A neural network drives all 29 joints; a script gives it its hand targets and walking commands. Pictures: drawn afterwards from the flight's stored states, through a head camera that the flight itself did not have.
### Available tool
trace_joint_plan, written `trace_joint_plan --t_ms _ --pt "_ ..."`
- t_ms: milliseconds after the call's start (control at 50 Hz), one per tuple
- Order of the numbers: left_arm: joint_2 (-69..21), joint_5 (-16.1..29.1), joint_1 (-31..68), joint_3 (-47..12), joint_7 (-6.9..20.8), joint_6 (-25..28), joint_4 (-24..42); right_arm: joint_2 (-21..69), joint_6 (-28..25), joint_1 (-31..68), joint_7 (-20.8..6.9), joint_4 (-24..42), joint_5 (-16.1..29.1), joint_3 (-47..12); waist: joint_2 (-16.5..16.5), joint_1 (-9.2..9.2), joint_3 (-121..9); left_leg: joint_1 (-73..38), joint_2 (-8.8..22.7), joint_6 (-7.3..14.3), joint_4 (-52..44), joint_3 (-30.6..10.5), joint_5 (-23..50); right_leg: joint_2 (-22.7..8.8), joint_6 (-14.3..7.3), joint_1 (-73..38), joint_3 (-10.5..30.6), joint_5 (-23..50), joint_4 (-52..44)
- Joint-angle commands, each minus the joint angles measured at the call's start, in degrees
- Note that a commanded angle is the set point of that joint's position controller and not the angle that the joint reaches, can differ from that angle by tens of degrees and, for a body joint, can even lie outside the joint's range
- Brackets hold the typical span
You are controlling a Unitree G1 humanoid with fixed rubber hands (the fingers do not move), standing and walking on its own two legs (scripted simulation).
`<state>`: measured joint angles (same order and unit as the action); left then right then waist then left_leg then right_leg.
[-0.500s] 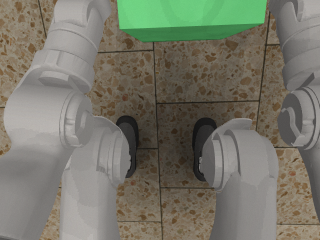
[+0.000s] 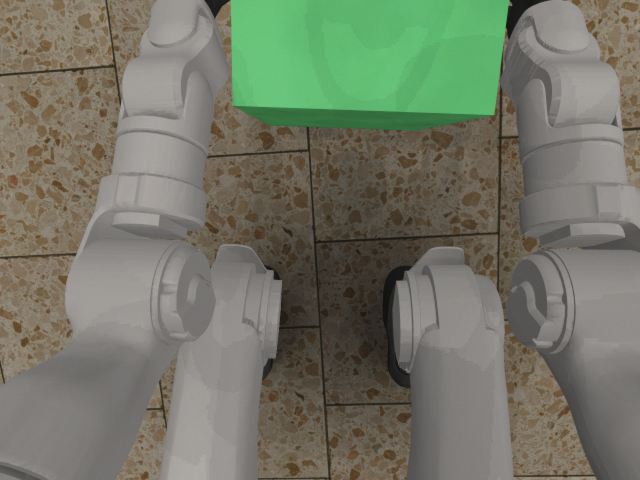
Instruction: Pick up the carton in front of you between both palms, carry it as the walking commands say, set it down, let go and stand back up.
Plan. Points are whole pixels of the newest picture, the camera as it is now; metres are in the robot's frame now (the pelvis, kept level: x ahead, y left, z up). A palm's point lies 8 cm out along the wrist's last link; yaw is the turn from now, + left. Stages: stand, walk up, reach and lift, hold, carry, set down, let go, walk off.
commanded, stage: reach and lift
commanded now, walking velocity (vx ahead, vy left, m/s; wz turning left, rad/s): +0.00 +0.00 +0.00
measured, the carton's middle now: (355, 23) +0.56 -0.03 -0.20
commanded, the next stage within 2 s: none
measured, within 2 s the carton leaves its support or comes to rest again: neither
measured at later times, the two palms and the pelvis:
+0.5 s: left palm out of the picture +0.50 +0.12 +0.07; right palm out of the picture +0.48 -0.18 +0.06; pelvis -0.01 +0.00 +0.12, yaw -1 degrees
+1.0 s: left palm out of the picture +0.45 +0.13 +0.22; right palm out of the picture +0.43 -0.17 +0.21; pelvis +0.05 +0.01 +0.26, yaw -2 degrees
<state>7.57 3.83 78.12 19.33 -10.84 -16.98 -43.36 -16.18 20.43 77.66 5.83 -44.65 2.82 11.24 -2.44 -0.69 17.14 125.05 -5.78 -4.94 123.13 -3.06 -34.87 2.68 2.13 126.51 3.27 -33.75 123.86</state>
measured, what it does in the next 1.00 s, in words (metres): rises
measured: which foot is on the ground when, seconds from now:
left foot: down 0.00-1.00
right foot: down 0.00-1.00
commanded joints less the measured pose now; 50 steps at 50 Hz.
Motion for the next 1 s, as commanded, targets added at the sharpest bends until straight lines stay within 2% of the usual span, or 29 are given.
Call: trace_joint_plan --t_ms 0,60,80,100,160,200,240,260,280,300,320,380,400,420,500,520,540,560,620,640,680,720,740,840,860,880,900,920,980 --pt "-62.9 3.5 39.1 -26.8 16.6 -1.9 9.4 66.0 -0.2 36.1 -18.6 11.4 4.7 -22.8 6.0 -1.51 -104.7 -40.5 -5.0 3.3 -12.4 9.4 27.6 5.5 -0.5 -50.0 -8.1 33.2 -13.7" --pt "-63.0 -4.2 29.4 -17.4 18.7 -3.5 -2.8 65.9 0.7 27.6 -19.8 1.0 -2.1 -12.8 3.2 0.25 -74.4 -26.8 -5.1 3.8 -17.8 8.3 16.1 5.2 -1.3 -33.7 -8.2 19.2 -17.9" --pt "-64.5 -6.3 27.4 -15.4 19.0 -4.0 -4.7 66.6 1.3 27.8 -20.4 -0.6 -4.3 -10.4 -0.6 0.83 -72.2 -27.7 -4.8 3.9 -18.6 8.8 14.1 5.0 -1.7 -29.3 -7.0 15.3 -19.7" --pt "-65.0 -6.2 29.4 -15.3 19.2 -3.8 -1.1 65.2 0.8 28.1 -20.8 1.5 -5.3 -9.6 2.2 -1.86 -73.1 -28.4 -4.8 3.9 -20.6 7.3 14.0 5.1 -1.6 -30.2 -8.6 16.0 -21.1" --pt "-65.2 -10.0 28.2 -9.1 19.1 -4.6 -9.1 65.7 1.8 28.9 -21.0 -8.7 -9.0 -4.2 2.5 1.07 -68.5 -27.0 -4.7 3.5 -24.2 8.6 6.8 5.7 -2.1 -28.7 -7.9 5.6 -26.0" --pt "-64.2 -10.5 27.6 -10.8 19.6 -4.5 -5.7 65.2 1.5 26.1 -21.5 -7.7 -11.8 -1.6 1.8 -0.68 -71.0 -30.1 -5.3 3.2 -28.1 7.7 8.3 5.3 -1.9 -31.8 -8.4 8.8 -28.2" --pt "-67.3 -8.2 25.2 -10.1 20.0 -4.5 -7.4 65.8 0.8 30.0 -20.6 -1.5 -10.5 -3.4 2.9 -3.22 -79.4 -32.8 -5.3 3.5 -29.9 7.5 7.9 5.2 -1.1 -38.4 -9.2 9.4 -30.5" --pt "-66.6 -9.2 26.7 -10.0 20.5 -4.1 -4.6 67.3 0.9 33.0 -20.4 3.2 -7.5 -7.9 5.4 1.67 -79.7 -31.5 -4.7 4.2 -30.4 8.0 9.4 5.2 -0.4 -39.8 -8.1 9.9 -31.1" --pt "-64.9 -7.9 30.8 -12.9 20.5 -4.2 0.1 68.3 2.0 28.9 -20.4 0.9 -8.4 -7.0 4.7 -1.31 -84.1 -34.4 -5.2 3.3 -32.0 8.6 9.7 5.5 -1.4 -46.9 -7.4 11.0 -33.6" --pt "-64.7 -8.1 29.8 -15.1 20.2 -3.8 4.4 72.3 1.9 31.3 -20.4 1.4 -5.5 -10.0 7.6 3.00 -89.5 -39.2 -5.3 4.3 -32.4 7.6 10.8 6.1 0.1 -46.6 -8.2 11.6 -32.2" --pt "-67.3 -7.4 31.4 -16.4 20.2 -5.0 0.8 68.7 1.9 33.0 -20.1 4.1 -6.3 -11.1 2.6 0.04 -87.4 -34.4 -5.3 3.4 -31.3 9.4 10.1 5.2 -1.2 -50.2 -5.9 12.4 -33.5" --pt "-69.1 -2.7 33.2 -22.3 21.4 -5.1 7.6 73.5 2.9 27.9 -19.4 6.4 -4.9 -13.3 4.1 -2.71 -90.8 -37.5 -5.3 3.6 -33.6 8.9 10.1 5.7 -1.0 -54.2 -7.1 13.5 -35.7" --pt "-69.1 -6.3 27.9 -18.6 21.6 -6.8 1.3 73.6 3.5 29.8 -19.7 6.2 -5.7 -13.4 4.8 0.94 -92.4 -39.3 -5.4 4.4 -34.0 9.2 8.7 5.6 -0.2 -56.2 -7.7 12.2 -35.6" --pt "-67.3 -6.0 24.8 -17.6 22.4 -6.4 1.6 75.1 3.9 26.8 -19.2 6.0 -6.2 -14.5 10.0 -1.97 -89.4 -34.8 -5.3 4.5 -35.1 8.8 9.4 6.0 0.6 -58.3 -8.2 14.1 -38.1" --pt "-71.1 -7.5 20.0 -17.6 23.4 -8.1 -0.5 74.2 5.0 22.8 -20.0 1.7 -7.7 -11.3 0.7 1.00 -80.5 -40.8 -4.9 4.2 -39.5 8.6 6.8 6.0 -1.1 -51.0 -7.8 9.3 -39.8" --pt "-73.4 -7.7 17.7 -15.4 23.6 -8.4 -2.5 73.0 4.9 22.3 -20.0 6.2 -9.8 -10.8 2.7 -3.46 -80.3 -40.6 -4.9 3.6 -40.0 7.3 8.1 6.0 -1.5 -53.4 -8.0 9.6 -41.5" --pt "-71.2 -8.1 20.5 -17.7 23.3 -7.6 1.5 75.6 5.2 18.3 -20.6 -0.2 -9.7 -9.4 3.9 -1.11 -82.1 -45.6 -5.1 3.5 -40.8 7.7 13.4 6.3 -1.2 -55.0 -6.6 15.5 -42.9" --pt "-76.2 -7.1 15.7 -19.8 23.1 -7.9 -0.9 71.8 4.2 15.8 -21.2 6.5 -10.9 -11.2 -0.1 -5.66 -83.0 -46.0 -5.0 2.8 -42.6 6.9 13.7 6.0 -1.4 -55.6 -8.1 18.5 -42.9" --pt "-76.0 -6.9 10.7 -21.7 22.5 -7.7 0.5 75.4 3.3 11.5 -21.7 4.3 -8.5 -11.7 -4.8 -0.54 -80.7 -51.9 -5.0 1.8 -43.5 7.1 18.3 5.7 -2.3 -53.9 -6.4 18.9 -44.0" --pt "-75.0 -6.9 12.2 -23.5 21.6 -6.5 4.9 77.0 2.7 15.3 -22.6 6.1 -5.6 -14.7 1.1 0.21 -81.1 -57.3 -4.2 2.6 -45.7 4.5 21.1 6.4 -1.2 -52.9 -8.2 20.7 -43.2" --pt "-78.9 -3.1 9.9 -28.6 21.4 -4.7 10.1 78.5 2.0 14.0 -22.1 16.4 -3.8 -22.7 3.9 -4.17 -93.2 -60.2 -5.3 2.7 -45.1 4.4 25.6 6.8 -1.1 -63.4 -7.6 27.5 -44.5" --pt "-75.7 -3.2 11.3 -33.0 20.4 -4.5 17.4 80.7 2.5 10.3 -21.8 14.2 -0.2 -25.5 0.7 1.83 -97.2 -66.7 -5.2 2.0 -47.5 4.4 28.7 6.8 -1.1 -68.8 -6.0 29.5 -44.5" --pt "-79.0 -1.7 4.4 -34.6 20.6 -5.6 11.4 79.3 2.1 5.6 -21.4 14.8 -1.6 -25.8 0.8 -3.38 -94.1 -65.7 -4.8 1.9 -48.3 3.7 27.9 6.6 -1.0 -69.5 -6.9 30.3 -46.7" --pt "-75.5 -9.6 -7.3 -24.1 22.1 -7.0 -0.3 79.8 3.8 1.1 -19.9 10.5 -3.7 -21.8 4.1 2.19 -66.0 -58.8 -4.4 4.3 -56.4 4.5 13.5 5.8 0.1 -70.3 -3.1 15.0 -58.3" --pt "-74.2 -9.4 -8.6 -22.8 22.5 -6.3 1.6 82.8 3.4 -1.3 -19.4 11.0 -6.7 -19.3 6.9 -1.48 -68.0 -62.1 -4.7 5.0 -58.2 3.3 14.2 6.8 0.7 -72.6 -4.8 15.9 -58.8" --pt "-72.5 -9.3 -3.9 -24.0 22.8 -5.6 4.6 84.0 2.9 -3.0 -18.8 8.7 -5.7 -20.7 5.8 3.44 -64.7 -60.5 -4.7 5.0 -56.7 4.6 13.8 6.1 -0.1 -73.2 -2.0 15.2 -60.1" --pt "-77.4 -7.6 -6.6 -24.8 23.2 -5.2 4.1 78.9 2.8 -3.7 -18.4 10.9 -9.0 -19.3 5.0 -2.84 -68.2 -63.8 -5.0 5.0 -58.5 3.3 14.4 6.2 -0.4 -76.3 -3.3 15.4 -61.8" --pt "-77.1 -7.0 -6.8 -26.0 23.1 -5.3 1.8 79.5 2.3 -8.1 -18.4 7.6 -9.1 -18.6 2.7 -2.90 -64.9 -66.7 -4.2 4.7 -61.5 1.6 15.6 6.2 -0.8 -73.1 -3.4 18.2 -61.3" --pt "-80.3 -6.7 -14.6 -29.9 22.4 -4.2 6.9 85.0 0.8 -7.0 -19.2 16.2 -3.2 -28.5 4.6 2.37 -74.2 -76.0 -4.0 4.6 -61.8 1.6 24.5 6.4 -0.2 -83.5 -2.3 25.5 -61.9"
